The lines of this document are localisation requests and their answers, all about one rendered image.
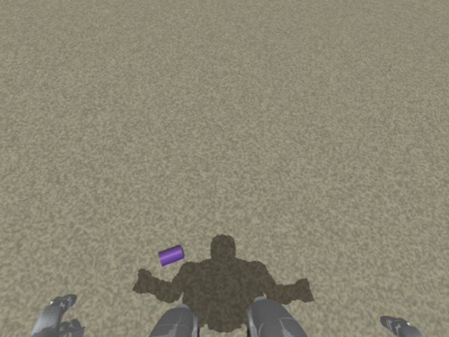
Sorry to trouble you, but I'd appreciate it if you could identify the left robot hand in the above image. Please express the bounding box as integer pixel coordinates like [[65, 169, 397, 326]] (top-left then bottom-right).
[[30, 294, 85, 337]]

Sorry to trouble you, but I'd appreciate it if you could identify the can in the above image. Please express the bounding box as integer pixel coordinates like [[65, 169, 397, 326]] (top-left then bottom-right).
[[158, 245, 184, 266]]

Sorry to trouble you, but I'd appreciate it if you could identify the right robot hand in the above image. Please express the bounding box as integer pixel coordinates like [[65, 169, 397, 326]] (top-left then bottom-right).
[[380, 316, 424, 337]]

